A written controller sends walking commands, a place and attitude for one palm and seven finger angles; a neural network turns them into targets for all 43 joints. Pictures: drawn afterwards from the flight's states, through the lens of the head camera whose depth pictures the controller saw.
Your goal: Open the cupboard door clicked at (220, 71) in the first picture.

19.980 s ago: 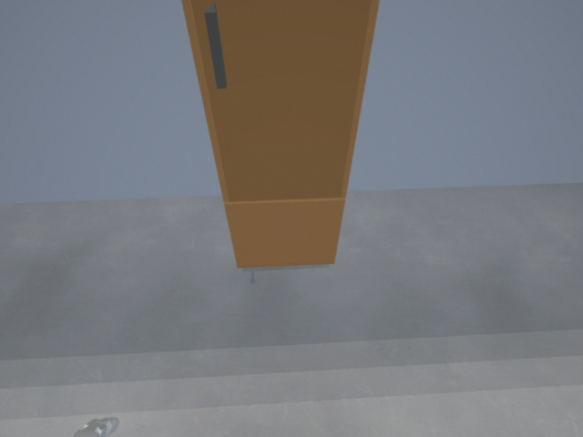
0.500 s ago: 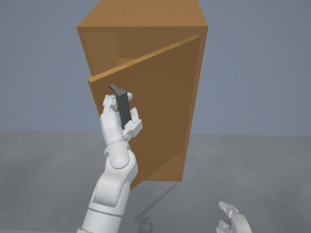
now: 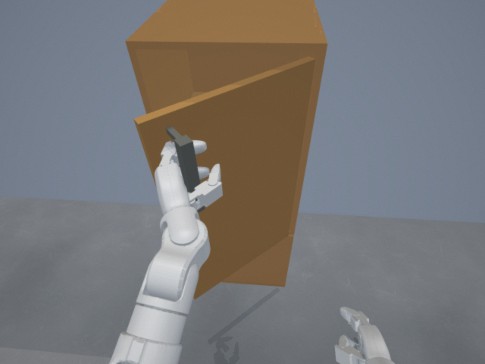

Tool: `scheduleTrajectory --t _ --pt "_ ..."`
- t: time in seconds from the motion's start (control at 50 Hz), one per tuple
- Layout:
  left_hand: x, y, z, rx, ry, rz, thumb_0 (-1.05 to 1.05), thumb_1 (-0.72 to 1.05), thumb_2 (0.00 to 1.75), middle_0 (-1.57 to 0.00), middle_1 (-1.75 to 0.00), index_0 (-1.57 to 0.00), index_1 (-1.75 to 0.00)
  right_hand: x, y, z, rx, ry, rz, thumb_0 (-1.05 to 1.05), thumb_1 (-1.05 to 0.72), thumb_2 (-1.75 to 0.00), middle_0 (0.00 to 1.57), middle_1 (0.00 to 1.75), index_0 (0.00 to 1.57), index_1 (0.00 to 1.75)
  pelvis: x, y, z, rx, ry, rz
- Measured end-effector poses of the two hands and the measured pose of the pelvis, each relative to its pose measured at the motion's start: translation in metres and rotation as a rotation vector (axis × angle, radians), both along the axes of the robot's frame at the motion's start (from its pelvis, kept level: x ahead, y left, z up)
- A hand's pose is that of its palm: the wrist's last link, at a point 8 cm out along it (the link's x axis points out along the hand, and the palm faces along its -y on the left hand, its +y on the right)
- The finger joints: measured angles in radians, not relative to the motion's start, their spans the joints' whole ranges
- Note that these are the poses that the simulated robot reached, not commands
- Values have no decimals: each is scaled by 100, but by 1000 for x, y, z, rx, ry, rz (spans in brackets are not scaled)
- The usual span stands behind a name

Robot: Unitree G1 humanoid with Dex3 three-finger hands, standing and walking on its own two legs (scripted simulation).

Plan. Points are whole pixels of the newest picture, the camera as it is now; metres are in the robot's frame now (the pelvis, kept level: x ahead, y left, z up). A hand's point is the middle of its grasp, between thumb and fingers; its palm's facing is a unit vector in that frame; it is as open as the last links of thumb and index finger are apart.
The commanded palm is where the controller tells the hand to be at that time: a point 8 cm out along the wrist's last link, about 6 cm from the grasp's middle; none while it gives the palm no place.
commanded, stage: open thumb and fingers to let go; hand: left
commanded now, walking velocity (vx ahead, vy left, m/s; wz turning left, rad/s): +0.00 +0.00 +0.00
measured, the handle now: (185, 171) +0.37 +0.14 +0.15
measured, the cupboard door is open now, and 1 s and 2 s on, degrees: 41 45 45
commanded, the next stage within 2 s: slide the hand sideways off the handle in 0.56 s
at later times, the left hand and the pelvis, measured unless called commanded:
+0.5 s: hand (212, 185) +0.34 +0.09 +0.15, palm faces +0.39 -0.92 +0.00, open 14.2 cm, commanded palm +0.29 +0.13 +0.15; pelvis -0.02 +0.00 +0.00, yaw -1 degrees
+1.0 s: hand (207, 202) +0.30 +0.09 +0.15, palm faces -0.05 -1.00 +0.00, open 16.0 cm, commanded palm +0.27 +0.14 +0.15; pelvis -0.03 +0.02 +0.00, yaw -1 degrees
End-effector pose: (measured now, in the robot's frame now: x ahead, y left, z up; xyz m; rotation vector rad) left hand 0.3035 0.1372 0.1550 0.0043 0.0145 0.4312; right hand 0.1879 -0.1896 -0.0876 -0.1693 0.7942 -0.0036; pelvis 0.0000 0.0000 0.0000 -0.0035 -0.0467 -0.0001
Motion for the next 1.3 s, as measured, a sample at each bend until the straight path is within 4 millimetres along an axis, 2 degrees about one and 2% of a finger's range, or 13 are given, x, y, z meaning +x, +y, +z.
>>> scheduleTrajectory --t 0.14,0.24,0.38,0.48,0.7,0.82,0.9,1.12,1.2,1.3 --pt "-4 -5 0 -2 -3 -8 1 7 55 -38 -126 -39 -127 -27 -16 -8 -15 39 -44 2 -90 -90 20 30 20 30 -6 -1 1 -1 -10 -7" --pt "-5 -6 0 -2 -4 -7 1 -22 42 -38 -122 -39 -123 -40 -22 -11 -23 51 -63 2 -90 -90 20 30 20 30 -11 -1 1 -2 -15 -12" --pt "-5 -6 0 -4 -7 -13 0 -43 33 -36 -105 -38 -106 -43 -19 -8 -23 37 -66 2 -90 -90 20 30 20 30 -16 1 2 -3 -19 -16" --pt "-6 -6 -1 -5 -9 -22 -1 -48 31 -36 -88 -37 -88 -40 -11 -5 -15 18 -57 2 -90 -90 20 30 20 30 -18 4 3 -4 -18 -17" --pt "-9 -1 -1 6 -14 -65 -1 -50 30 -46 -67 -46 -66 -32 7 1 -9 -1 -25 2 -90 -90 20 30 20 30 -20 13 2 -3 -20 -16" --pt "-12 15 -3 89 -41 -401 -1 -50 30 -33 -49 -28 -49 -37 10 4 -21 -20 -31 2 -90 -90 20 30 20 30 -23 17 1 4 -38 -10" --pt "-12 17 -2 23 -39 -493 -1 -50 30 -25 -40 -21 -41 -40 10 6 -17 -55 -34 2 -90 -90 20 30 20 30 -26 20 1 4 -41 -8" --pt "-21 5 -3 6 -51 -481 -1 -50 30 -23 -36 -21 -38 -42 8 11 20 -77 -45 2 -90 -90 20 30 20 30 -24 17 1 6 -26 -43" --pt "-24 7 -3 4 -49 -484 -1 -50 30 -23 -35 -20 -37 -40 1 12 23 -75 -63 2 -90 -90 20 30 20 30 -20 13 2 5 -22 -54" --pt "-37 16 -5 3 -46 -465 -1 -50 30 -22 -34 -20 -35 -34 -10 15 14 -80 -74 2 -90 -90 20 30 20 30 -14 6 2 4 -19 -58"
